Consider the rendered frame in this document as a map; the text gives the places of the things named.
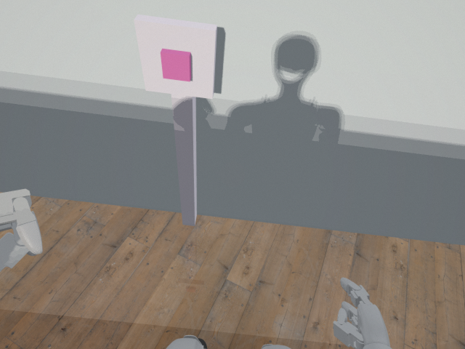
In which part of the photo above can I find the button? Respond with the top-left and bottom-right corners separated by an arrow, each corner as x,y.
161,49 -> 191,81

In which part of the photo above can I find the panel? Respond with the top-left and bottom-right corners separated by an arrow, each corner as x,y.
134,15 -> 217,226

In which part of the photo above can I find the robot left shin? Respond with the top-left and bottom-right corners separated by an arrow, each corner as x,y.
183,335 -> 202,345

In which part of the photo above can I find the robot right hand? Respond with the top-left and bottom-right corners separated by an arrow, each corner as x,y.
333,277 -> 390,349

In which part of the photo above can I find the robot left hand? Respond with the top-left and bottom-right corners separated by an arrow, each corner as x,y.
0,189 -> 43,272

